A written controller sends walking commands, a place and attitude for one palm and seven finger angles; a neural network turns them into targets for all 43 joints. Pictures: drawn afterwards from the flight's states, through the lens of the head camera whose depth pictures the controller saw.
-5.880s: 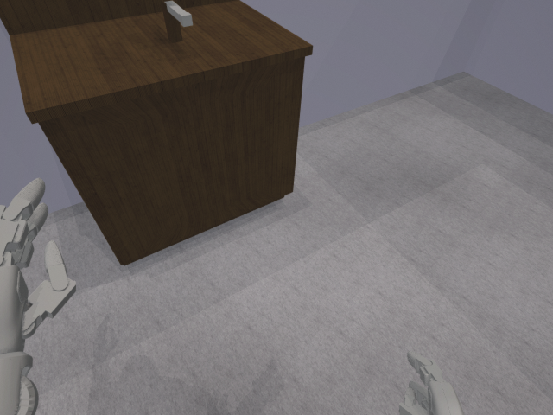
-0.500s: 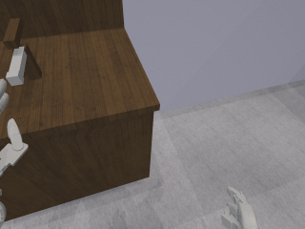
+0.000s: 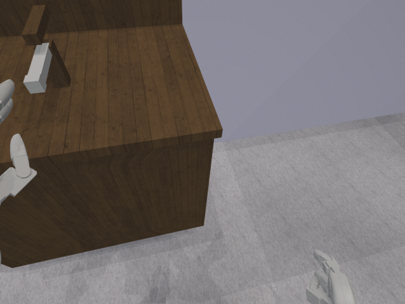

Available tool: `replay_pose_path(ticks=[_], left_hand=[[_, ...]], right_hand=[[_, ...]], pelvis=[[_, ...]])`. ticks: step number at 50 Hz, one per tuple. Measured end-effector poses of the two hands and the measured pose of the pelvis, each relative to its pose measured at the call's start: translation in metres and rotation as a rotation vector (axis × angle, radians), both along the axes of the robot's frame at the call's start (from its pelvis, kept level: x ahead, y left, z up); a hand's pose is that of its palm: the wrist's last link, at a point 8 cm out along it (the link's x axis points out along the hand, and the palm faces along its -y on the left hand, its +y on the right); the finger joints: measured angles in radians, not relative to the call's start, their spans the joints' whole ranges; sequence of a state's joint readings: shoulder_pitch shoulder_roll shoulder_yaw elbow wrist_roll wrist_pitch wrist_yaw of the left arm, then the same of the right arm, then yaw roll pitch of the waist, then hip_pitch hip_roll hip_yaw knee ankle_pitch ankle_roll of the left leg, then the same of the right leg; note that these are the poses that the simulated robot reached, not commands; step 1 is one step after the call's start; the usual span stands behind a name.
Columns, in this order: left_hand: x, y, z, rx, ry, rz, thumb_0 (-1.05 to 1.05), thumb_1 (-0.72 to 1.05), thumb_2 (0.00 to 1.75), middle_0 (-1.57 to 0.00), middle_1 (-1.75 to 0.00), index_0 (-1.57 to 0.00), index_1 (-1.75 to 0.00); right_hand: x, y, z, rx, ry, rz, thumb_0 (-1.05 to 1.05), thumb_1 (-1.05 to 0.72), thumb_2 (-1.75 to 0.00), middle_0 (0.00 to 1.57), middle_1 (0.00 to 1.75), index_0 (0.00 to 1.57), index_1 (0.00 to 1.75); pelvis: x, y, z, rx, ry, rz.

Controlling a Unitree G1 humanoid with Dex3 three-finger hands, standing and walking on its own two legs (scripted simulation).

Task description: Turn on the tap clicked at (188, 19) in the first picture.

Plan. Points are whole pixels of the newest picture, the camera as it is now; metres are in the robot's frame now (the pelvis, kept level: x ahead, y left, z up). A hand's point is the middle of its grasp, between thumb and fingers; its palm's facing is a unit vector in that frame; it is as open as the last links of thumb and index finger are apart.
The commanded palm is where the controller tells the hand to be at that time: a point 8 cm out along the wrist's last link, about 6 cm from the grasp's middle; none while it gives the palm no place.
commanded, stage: come to a stop and stand still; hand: left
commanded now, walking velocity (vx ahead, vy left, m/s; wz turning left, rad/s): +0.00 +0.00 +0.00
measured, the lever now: (35, 83) +0.47 +0.40 +0.14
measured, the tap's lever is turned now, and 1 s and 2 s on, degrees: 0 0 0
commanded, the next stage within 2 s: look again from close up in 1.18 s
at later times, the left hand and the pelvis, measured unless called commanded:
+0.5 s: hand out of the picture +0.19 +0.32 +0.18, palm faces +0.48 -0.83 -0.28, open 7.4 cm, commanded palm +0.13 +0.34 +0.19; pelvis -0.02 +0.05 +0.01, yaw +2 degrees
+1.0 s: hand (24, 178) +0.24 +0.29 +0.16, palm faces +0.39 -0.85 -0.35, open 7.4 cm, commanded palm +0.18 +0.32 +0.19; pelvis +0.03 +0.03 +0.02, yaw +2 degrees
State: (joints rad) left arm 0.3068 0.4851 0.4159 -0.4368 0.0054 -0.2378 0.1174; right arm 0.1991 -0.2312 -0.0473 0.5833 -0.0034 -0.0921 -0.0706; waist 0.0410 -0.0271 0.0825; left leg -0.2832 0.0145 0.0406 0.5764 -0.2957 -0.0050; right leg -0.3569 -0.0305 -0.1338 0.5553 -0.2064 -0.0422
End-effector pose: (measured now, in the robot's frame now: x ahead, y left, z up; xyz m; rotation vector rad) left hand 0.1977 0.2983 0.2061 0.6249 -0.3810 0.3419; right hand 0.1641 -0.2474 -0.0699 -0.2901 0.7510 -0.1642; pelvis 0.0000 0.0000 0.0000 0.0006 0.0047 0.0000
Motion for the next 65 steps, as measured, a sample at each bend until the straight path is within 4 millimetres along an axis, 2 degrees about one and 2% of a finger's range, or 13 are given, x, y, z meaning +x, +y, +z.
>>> replay_pose_path(ticks=[2,4,9,12,18,22,26,31,39,46,54,65], left_hand=[[-0.001,0.028,0.003,-0.039,-0.057,0.042,0.01,0.88,0.89,-0.22,-0.30,-0.22,-0.31],[-0.006,0.039,-0.001,-0.112,-0.073,0.054,0.01,0.89,0.89,-0.21,-0.30,-0.21,-0.31],[-0.025,0.024,-0.022,-0.189,-0.001,-0.053,0.02,0.90,0.89,-0.20,-0.30,-0.20,-0.30],[-0.036,0.027,-0.030,-0.182,0.034,-0.081,0.02,0.89,0.89,-0.20,-0.30,-0.20,-0.30],[-0.051,0.055,-0.022,-0.173,-0.024,0.005,0.02,0.89,0.89,-0.21,-0.30,-0.21,-0.31],[-0.056,0.060,-0.018,-0.208,-0.071,0.040,0.02,0.89,0.89,-0.21,-0.30,-0.21,-0.31],[-0.052,0.055,-0.024,-0.242,-0.055,0.046,0.02,0.89,0.89,-0.20,-0.30,-0.20,-0.30],[-0.041,0.048,-0.032,-0.250,-0.004,0.046,0.02,0.89,0.89,-0.20,-0.30,-0.20,-0.30],[-0.020,0.037,-0.024,-0.231,0.014,0.026,0.02,0.89,0.89,-0.21,-0.30,-0.20,-0.30],[-0.002,0.030,-0.028,-0.232,0.075,0.020,0.02,0.89,0.89,-0.21,-0.30,-0.20,-0.30],[0.005,0.026,-0.028,-0.227,0.107,0.028,0.02,0.89,0.89,-0.21,-0.30,-0.21,-0.31],[0.001,0.028,-0.027,-0.247,0.105,0.057,0.02,0.89,0.89,-0.21,-0.30,-0.20,-0.30]], right_hand=[[-0.011,0.007,0.005,0.005,0.005,0.013,0.01,-0.91,-0.90,0.20,0.30,0.19,0.30],[-0.021,0.017,0.011,0.019,-0.018,0.018,0.01,-0.91,-0.90,0.20,0.30,0.19,0.30],[-0.041,0.048,0.013,0.075,-0.064,0.024,0.01,-0.91,-0.90,0.20,0.30,0.19,0.30],[-0.048,0.069,0.008,0.101,-0.055,0.043,0.01,-0.91,-0.90,0.20,0.30,0.20,0.30],[-0.046,0.101,0.004,0.144,-0.044,0.117,0.02,-0.90,-0.90,0.20,0.30,0.20,0.30],[-0.034,0.110,0.007,0.152,-0.065,0.160,0.02,-0.90,-0.90,0.21,0.30,0.20,0.30],[-0.019,0.108,0.013,0.141,-0.093,0.180,0.02,-0.90,-0.90,0.21,0.30,0.20,0.30],[0.000,0.097,0.022,0.112,-0.117,0.178,0.02,-0.90,-0.90,0.21,0.30,0.20,0.30],[0.022,0.073,0.028,0.064,-0.101,0.146,0.01,-0.90,-0.90,0.20,0.30,0.20,0.30],[0.034,0.059,0.026,0.055,-0.074,0.103,0.01,-0.90,-0.90,0.20,0.30,0.20,0.30],[0.043,0.058,0.022,0.066,-0.054,0.088,0.01,-0.91,-0.90,0.20,0.30,0.20,0.30],[0.048,0.065,0.020,0.085,-0.050,0.097,0.01,-0.90,-0.90,0.20,0.30,0.20,0.30]], pelvis=[[-0.008,0.006,0.002,0.005,-0.016,-0.010],[-0.012,0.017,0.005,0.009,-0.029,-0.024],[-0.018,0.040,0.006,0.009,-0.046,-0.018],[-0.022,0.046,0.005,0.010,-0.059,-0.006],[-0.027,0.052,0.005,0.002,-0.073,0.014],[-0.025,0.054,0.006,-0.001,-0.075,0.023],[-0.021,0.053,0.007,-0.001,-0.070,0.034],[-0.012,0.048,0.009,-0.004,-0.060,0.036],[0.008,0.039,0.013,-0.017,-0.033,0.038],[0.023,0.034,0.015,-0.020,-0.015,0.037],[0.033,0.031,0.015,-0.020,-0.009,0.038],[0.034,0.031,0.016,-0.019,-0.011,0.041]])
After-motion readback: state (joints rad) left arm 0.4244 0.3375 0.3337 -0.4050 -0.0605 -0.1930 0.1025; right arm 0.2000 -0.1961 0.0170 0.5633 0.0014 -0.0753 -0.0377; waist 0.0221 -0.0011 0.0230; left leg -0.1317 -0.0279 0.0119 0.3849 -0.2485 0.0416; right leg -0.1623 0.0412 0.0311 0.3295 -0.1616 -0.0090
